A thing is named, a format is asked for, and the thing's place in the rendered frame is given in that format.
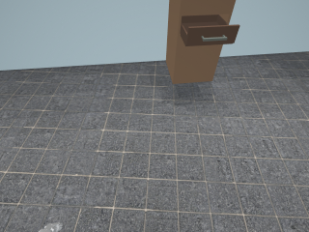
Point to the cabinet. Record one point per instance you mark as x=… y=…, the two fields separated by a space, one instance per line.
x=196 y=63

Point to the drawer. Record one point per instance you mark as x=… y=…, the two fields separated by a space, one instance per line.
x=193 y=27

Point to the robot left hand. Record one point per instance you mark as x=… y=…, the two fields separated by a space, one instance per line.
x=52 y=227

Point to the handle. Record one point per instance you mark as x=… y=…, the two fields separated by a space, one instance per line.
x=213 y=39

